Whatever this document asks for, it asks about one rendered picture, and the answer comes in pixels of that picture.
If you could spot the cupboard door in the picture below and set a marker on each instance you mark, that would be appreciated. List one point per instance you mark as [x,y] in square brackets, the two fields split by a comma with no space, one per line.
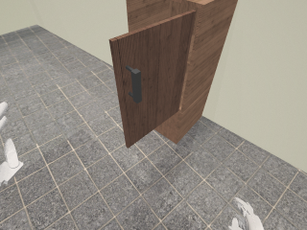
[160,51]

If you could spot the right robot hand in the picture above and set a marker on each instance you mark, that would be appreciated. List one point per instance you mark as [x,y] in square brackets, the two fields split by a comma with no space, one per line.
[249,222]

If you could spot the handle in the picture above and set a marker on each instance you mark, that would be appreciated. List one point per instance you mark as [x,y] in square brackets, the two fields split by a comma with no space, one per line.
[136,84]

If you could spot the left robot hand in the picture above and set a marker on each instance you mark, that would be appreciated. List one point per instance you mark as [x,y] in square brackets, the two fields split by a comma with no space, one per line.
[11,167]

